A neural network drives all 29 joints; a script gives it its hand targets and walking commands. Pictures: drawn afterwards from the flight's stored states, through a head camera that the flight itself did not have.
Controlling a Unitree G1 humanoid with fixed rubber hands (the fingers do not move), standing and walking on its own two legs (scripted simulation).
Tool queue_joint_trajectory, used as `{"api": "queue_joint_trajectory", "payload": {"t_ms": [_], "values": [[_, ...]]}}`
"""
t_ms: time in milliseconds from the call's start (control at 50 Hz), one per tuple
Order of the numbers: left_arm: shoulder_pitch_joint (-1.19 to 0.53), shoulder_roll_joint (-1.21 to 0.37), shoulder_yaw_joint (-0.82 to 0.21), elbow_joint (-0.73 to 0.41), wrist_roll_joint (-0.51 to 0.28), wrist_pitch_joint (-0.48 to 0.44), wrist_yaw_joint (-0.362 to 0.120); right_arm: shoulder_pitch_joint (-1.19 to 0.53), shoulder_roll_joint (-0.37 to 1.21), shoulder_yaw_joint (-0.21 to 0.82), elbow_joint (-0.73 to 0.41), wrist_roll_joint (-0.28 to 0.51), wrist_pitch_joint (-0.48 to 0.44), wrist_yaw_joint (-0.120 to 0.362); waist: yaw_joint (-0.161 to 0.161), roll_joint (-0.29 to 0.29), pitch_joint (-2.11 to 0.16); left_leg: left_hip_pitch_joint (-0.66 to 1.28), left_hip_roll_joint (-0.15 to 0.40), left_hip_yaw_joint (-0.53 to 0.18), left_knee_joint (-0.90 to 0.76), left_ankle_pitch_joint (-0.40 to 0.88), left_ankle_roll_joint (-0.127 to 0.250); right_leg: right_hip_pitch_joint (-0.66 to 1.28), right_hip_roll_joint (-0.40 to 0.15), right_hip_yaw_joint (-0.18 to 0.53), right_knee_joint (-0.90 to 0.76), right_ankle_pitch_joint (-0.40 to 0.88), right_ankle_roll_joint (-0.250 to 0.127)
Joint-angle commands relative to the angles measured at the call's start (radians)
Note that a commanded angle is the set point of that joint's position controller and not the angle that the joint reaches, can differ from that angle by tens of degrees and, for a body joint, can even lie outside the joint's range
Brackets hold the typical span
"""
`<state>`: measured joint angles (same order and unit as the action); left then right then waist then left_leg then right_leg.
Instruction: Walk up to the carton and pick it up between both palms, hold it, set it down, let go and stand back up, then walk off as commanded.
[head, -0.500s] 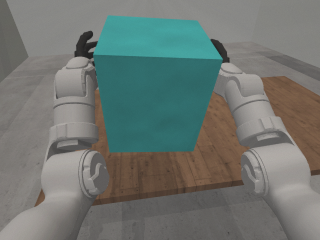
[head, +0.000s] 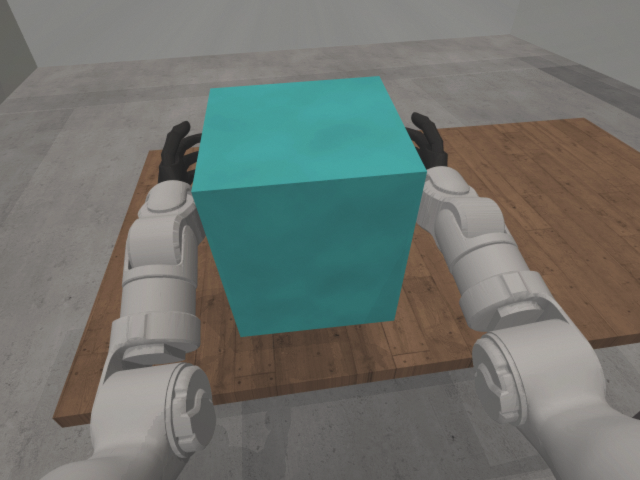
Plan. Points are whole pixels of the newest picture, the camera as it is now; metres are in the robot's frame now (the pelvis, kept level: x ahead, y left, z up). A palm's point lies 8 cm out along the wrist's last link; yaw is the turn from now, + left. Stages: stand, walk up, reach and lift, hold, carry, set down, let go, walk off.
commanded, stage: set down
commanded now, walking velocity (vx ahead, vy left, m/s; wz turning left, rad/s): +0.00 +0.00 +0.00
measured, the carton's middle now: (307, 211) +0.42 +0.02 +0.18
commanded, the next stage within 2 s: none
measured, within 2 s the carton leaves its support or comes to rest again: neither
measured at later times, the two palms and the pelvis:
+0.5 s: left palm (147, 189) +0.38 +0.20 +0.24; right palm (402, 186) +0.42 -0.10 +0.21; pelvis -0.01 +0.01 +0.00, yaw +0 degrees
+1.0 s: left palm (165, 211) +0.41 +0.20 +0.19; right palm (398, 189) +0.44 -0.10 +0.19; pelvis +0.00 +0.01 +0.00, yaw +0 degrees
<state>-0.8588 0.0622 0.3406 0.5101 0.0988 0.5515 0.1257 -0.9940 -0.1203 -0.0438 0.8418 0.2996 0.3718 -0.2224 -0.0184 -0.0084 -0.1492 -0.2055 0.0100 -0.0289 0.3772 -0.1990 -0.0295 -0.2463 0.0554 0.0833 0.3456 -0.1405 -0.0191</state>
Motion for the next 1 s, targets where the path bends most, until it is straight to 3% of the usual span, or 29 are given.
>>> {"api": "queue_joint_trajectory", "payload": {"t_ms": [0, 60, 80, 120, 200, 260, 300, 360, 400, 440, 460, 480, 500, 520, 540, 560, 600, 620, 660, 700, 740, 760, 780, 820, 840, 880, 920, 960, 980], "values": [[-0.851, -0.675, -0.469, -0.21, -0.11, -0.013, -0.11, -0.935, 0.71, 0.382, -0.477, 0.148, -0.056, 0.11, 0.042, 0.033, -0.563, 0.19, -0.051, -0.014, 0.048, 0.461, -0.039, 0.419, 0.031, -0.063, -0.035, 0.401, 0.05], [-0.906, -0.701, -0.476, -0.234, -0.11, -0.023, -0.111, -0.938, 0.722, 0.361, -0.445, 0.139, -0.057, 0.116, 0.012, 0.059, -0.585, 0.184, -0.052, -0.018, 0.046, 0.458, -0.045, 0.431, 0.031, -0.06, -0.03, 0.379, 0.045], [-0.875, -0.668, -0.427, -0.154, -0.099, -0.023, -0.117, -0.942, 0.72, 0.353, -0.403, 0.122, -0.05, 0.115, 0.041, 0.031, -0.545, 0.158, -0.056, -0.005, 0.034, 0.403, -0.028, 0.416, 0.022, -0.056, -0.037, 0.352, 0.058], [-0.889, -0.643, -0.382, -0.093, -0.058, -0.012, -0.13, -0.909, 0.687, 0.27, -0.288, 0.085, -0.045, 0.126, 0.007, 0.062, -0.436, 0.146, -0.051, -0.001, 0.01, 0.329, -0.027, 0.358, 0.019, -0.061, -0.058, 0.229, 0.046], [-0.785, -0.598, -0.26, 0.017, 0.018, 0.004, -0.153, -0.903, 0.645, 0.236, -0.202, 0.051, -0.047, 0.152, 0.076, 0.03, -0.378, 0.128, -0.046, 0.016, -0.024, 0.262, -0.005, 0.35, 0.015, -0.065, -0.078, 0.109, 0.046], [-0.805, -0.608, -0.214, 0.073, 0.044, 0.014, -0.162, -0.919, 0.603, 0.166, -0.112, 0.004, -0.062, 0.174, 0.063, 0.039, -0.261, 0.102, -0.04, 0.012, -0.052, 0.153, 0.003, 0.27, 0.014, -0.093, -0.091, -0.016, 0.033], [-0.81, -0.616, -0.194, 0.109, 0.062, 0.0, -0.152, -0.952, 0.599, 0.148, -0.117, -0.016, -0.081, 0.196, 0.091, 0.022, -0.267, 0.095, -0.034, 0.018, -0.064, 0.133, 0.002, 0.266, 0.022, -0.093, -0.093, -0.061, 0.018], [-0.841, -0.647, -0.225, 0.099, 0.024, -0.041, -0.146, -0.97, 0.624, 0.123, -0.123, -0.028, -0.126, 0.2, 0.078, 0.011, -0.292, 0.081, -0.034, 0.025, -0.065, 0.11, -0.004, 0.279, 0.021, -0.098, -0.095, -0.075, 0.024], [-0.874, -0.667, -0.244, 0.123, 0.003, -0.067, -0.151, -0.976, 0.607, 0.053, -0.123, -0.086, -0.148, 0.207, 0.029, 0.004, -0.306, 0.094, -0.034, 0.026, -0.071, 0.064, -0.013, 0.255, 0.016, -0.101, -0.104, -0.105, 0.018], [-0.849, -0.655, -0.238, 0.19, -0.008, -0.078, -0.152, -0.951, 0.593, 0.018, -0.065, -0.119, -0.158, 0.211, 0.015, -0.002, -0.283, 0.088, -0.031, 0.017, -0.07, 0.075, -0.009, 0.265, 0.004, -0.11, -0.1, -0.074, 0.02], [-0.849, -0.67, -0.255, 0.169, -0.007, -0.091, -0.153, -0.956, 0.595, 0.011, -0.091, -0.111, -0.173, 0.211, 0.004, 0.042, -0.324, 0.092, -0.039, 0.026, -0.064, 0.079, -0.019, 0.269, 0.006, -0.103, -0.104, -0.078, 0.013], [-0.859, -0.671, -0.264, 0.13, -0.016, -0.103, -0.146, -0.966, 0.627, 0.062, -0.129, -0.096, -0.182, 0.211, 0.037, 0.009, -0.37, 0.127, -0.039, 0.029, -0.046, 0.147, -0.013, 0.289, 0.016, -0.108, -0.09, -0.023, 0.019], [-0.87, -0.695, -0.286, 0.083, -0.023, -0.116, -0.138, -0.96, 0.635, 0.087, -0.127, -0.086, -0.195, 0.211, 0.042, 0.023, -0.432, 0.158, -0.037, 0.031, -0.032, 0.216, -0.016, 0.301, 0.018, -0.113, -0.084, 0.049, 0.015], [-0.851, -0.686, -0.275, 0.135, -0.018, -0.122, -0.133, -0.97, 0.626, 0.087, -0.117, -0.091, -0.195, 0.212, 0.058, 0.023, -0.413, 0.15, -0.04, 0.03, -0.032, 0.224, -0.022, 0.295, 0.022, -0.108, -0.094, 0.033, 0.013], [-0.834, -0.714, -0.323, 0.063, -0.045, -0.133, -0.123, -0.994, 0.658, 0.145, -0.19, -0.071, -0.203, 0.21, 0.064, 0.012, -0.482, 0.179, -0.035, 0.022, -0.014, 0.308, -0.032, 0.319, 0.029, -0.113, -0.075, 0.104, 0.014], [-0.842, -0.698, -0.308, 0.069, -0.037, -0.132, -0.123, -0.973, 0.643, 0.129, -0.158, -0.062, -0.207, 0.204, 0.048, 0.022, -0.473, 0.206, -0.038, 0.024, 0.003, 0.329, -0.031, 0.304, 0.03, -0.116, -0.081, 0.127, 0.018], [-0.78, -0.7, -0.317, 0.085, -0.031, -0.128, -0.116, -0.954, 0.647, 0.184, -0.186, -0.044, -0.209, 0.198, 0.075, 0.004, -0.49, 0.21, -0.037, 0.018, 0.013, 0.387, -0.03, 0.327, 0.035, -0.116, -0.075, 0.178, 0.02], [-0.799, -0.721, -0.38, 0.007, -0.056, -0.143, -0.11, -0.979, 0.693, 0.252, -0.28, -0.014, -0.221, 0.19, 0.082, 0.024, -0.584, 0.229, -0.044, 0.023, 0.042, 0.49, -0.044, 0.355, 0.039, -0.112, -0.053, 0.292, 0.027], [-0.845, -0.704, -0.366, -0.028, -0.052, -0.148, -0.094, -0.934, 0.655, 0.215, -0.2, -0.019, -0.21, 0.189, 0.062, 0.042, -0.552, 0.247, -0.032, 0.011, 0.045, 0.517, -0.055, 0.33, 0.046, -0.122, -0.054, 0.288, 0.018], [-0.838, -0.719, -0.387, -0.076, -0.059, -0.15, -0.093, -0.894, 0.696, 0.264, -0.226, 0.001, -0.209, 0.185, 0.07, 0.042, -0.566, 0.269, -0.036, 0.02, 0.067, 0.583, -0.06, 0.337, 0.048, -0.117, -0.042, 0.365, 0.019], [-0.834, -0.72, -0.405, -0.078, -0.058, -0.152, -0.082, -0.843, 0.665, 0.23, -0.165, -0.005, -0.204, 0.187, 0.052, 0.082, -0.557, 0.282, -0.034, 0.018, 0.074, 0.644, -0.076, 0.32, 0.049, -0.121, -0.045, 0.382, 0.016], [-0.807, -0.713, -0.381, -0.081, -0.044, -0.147, -0.085, -0.858, 0.676, 0.261, -0.209, -0.001, -0.201, 0.185, 0.086, 0.067, -0.551, 0.285, -0.032, 0.021, 0.077, 0.664, -0.075, 0.329, 0.047, -0.115, -0.044, 0.398, 0.016], [-0.829, -0.717, -0.401, -0.064, -0.04, -0.144, -0.08, -0.833, 0.664, 0.224, -0.166, -0.01, -0.196, 0.188, 0.041, 0.105, -0.537, 0.291, -0.031, 0.01, 0.077, 0.644, -0.081, 0.294, 0.046, -0.122, -0.051, 0.349, 0.008], [-0.817, -0.704, -0.381, -0.072, -0.039, -0.147, -0.089, -0.821, 0.672, 0.235, -0.162, -0.013, -0.189, 0.187, 0.058, 0.062, -0.533, 0.282, -0.029, 0.015, 0.071, 0.618, -0.071, 0.313, 0.048, -0.119, -0.054, 0.35, 0.016], [-0.778, -0.713, -0.393, -0.081, -0.049, -0.151, -0.083, -0.845, 0.691, 0.277, -0.24, -0.007, -0.198, 0.19, 0.099, 0.06, -0.565, 0.264, -0.035, 0.023, 0.068, 0.637, -0.069, 0.327, 0.04, -0.111, -0.047, 0.4, 0.021], [-0.762, -0.707, -0.375, -0.058, -0.029, -0.145, -0.081, -0.847, 0.667, 0.261, -0.206, -0.02, -0.193, 0.19, 0.083, 0.068, -0.541, 0.271, -0.031, 0.023, 0.072, 0.667, -0.074, 0.304, 0.049, -0.121, -0.049, 0.371, 0.021], [-0.811, -0.741, -0.403, -0.105, -0.034, -0.149, -0.068, -0.857, 0.668, 0.248, -0.192, -0.013, -0.2, 0.2, 0.096, 0.102, -0.551, 0.297, -0.022, 0.021, 0.065, 0.649, -0.085, 0.259, 0.056, -0.13, -0.058, 0.3, 0.012], [-0.825, -0.725, -0.397, -0.102, -0.037, -0.165, -0.063, -0.818, 0.675, 0.238, -0.153, -0.021, -0.204, 0.205, 0.089, 0.08, -0.554, 0.294, -0.027, 0.024, 0.068, 0.624, -0.08, 0.254, 0.053, -0.129, -0.062, 0.293, 0.014], [-0.865, -0.727, -0.393, -0.07, -0.033, -0.169, -0.063, -0.865, 0.656, 0.185, -0.133, -0.052, -0.21, 0.215, 0.07, 0.102, -0.539, 0.285, -0.019, 0.019, 0.067, 0.606, -0.09, 0.211, 0.058, -0.138, -0.063, 0.239, 0.006]]}}
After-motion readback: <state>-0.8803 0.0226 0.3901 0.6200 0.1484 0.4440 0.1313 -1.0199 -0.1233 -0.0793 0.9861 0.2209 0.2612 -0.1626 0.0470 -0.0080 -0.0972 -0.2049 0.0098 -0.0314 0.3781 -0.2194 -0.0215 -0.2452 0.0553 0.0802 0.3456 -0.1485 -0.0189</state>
